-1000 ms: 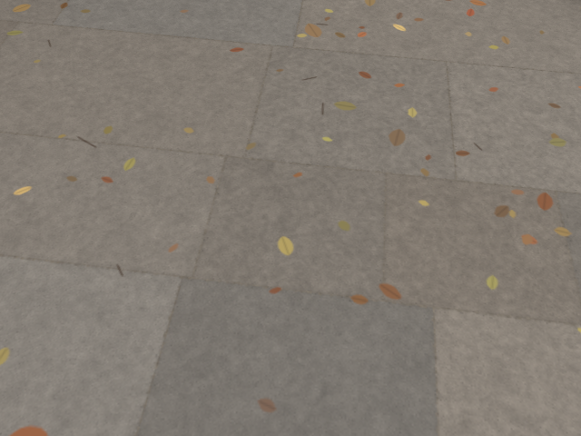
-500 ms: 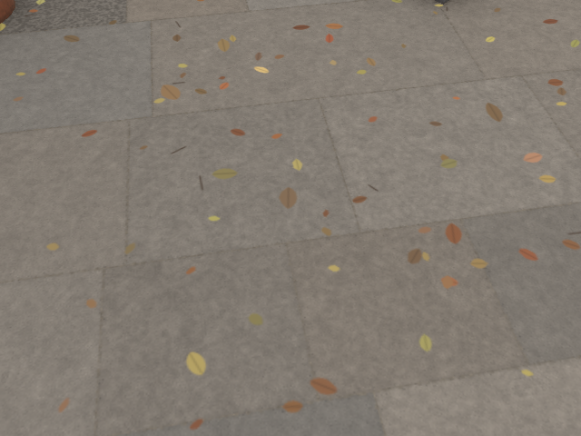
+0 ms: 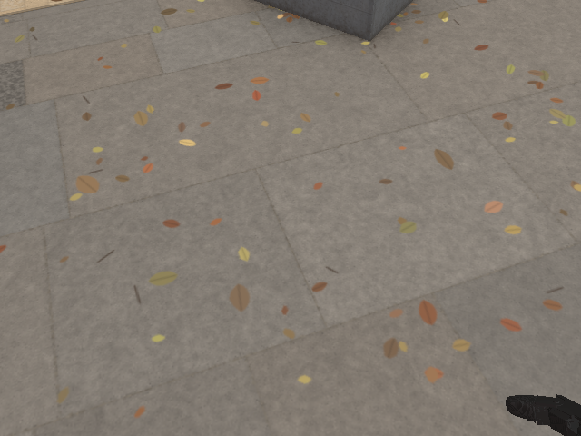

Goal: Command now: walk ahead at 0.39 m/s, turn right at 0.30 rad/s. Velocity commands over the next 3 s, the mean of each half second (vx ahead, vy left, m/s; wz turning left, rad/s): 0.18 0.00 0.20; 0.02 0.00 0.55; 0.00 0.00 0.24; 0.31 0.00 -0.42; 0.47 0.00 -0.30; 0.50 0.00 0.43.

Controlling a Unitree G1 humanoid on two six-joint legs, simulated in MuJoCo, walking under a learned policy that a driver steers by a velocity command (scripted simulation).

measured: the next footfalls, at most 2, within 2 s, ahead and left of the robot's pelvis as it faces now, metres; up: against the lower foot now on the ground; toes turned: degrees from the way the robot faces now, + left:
right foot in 0.44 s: +0.22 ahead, -0.10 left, +0.00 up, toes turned +13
left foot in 0.84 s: +0.13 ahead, +0.16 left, +0.00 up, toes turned +28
